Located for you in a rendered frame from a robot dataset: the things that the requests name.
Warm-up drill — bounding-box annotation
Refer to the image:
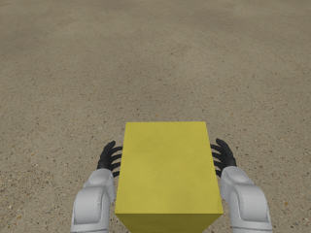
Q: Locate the robot left forearm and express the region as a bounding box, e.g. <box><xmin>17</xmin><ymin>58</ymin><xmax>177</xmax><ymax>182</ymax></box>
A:
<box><xmin>70</xmin><ymin>168</ymin><xmax>116</xmax><ymax>233</ymax></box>

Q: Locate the robot right forearm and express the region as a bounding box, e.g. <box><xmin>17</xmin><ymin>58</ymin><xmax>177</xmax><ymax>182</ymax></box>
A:
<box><xmin>221</xmin><ymin>166</ymin><xmax>273</xmax><ymax>233</ymax></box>

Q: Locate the carton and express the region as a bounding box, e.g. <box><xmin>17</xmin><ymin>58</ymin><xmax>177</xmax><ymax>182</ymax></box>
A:
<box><xmin>114</xmin><ymin>121</ymin><xmax>224</xmax><ymax>233</ymax></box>

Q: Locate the right robot hand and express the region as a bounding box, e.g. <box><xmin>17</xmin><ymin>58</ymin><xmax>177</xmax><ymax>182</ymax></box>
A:
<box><xmin>210</xmin><ymin>138</ymin><xmax>237</xmax><ymax>177</ymax></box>

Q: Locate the left robot hand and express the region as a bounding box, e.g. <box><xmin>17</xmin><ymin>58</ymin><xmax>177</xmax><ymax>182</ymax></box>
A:
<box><xmin>96</xmin><ymin>141</ymin><xmax>123</xmax><ymax>178</ymax></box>

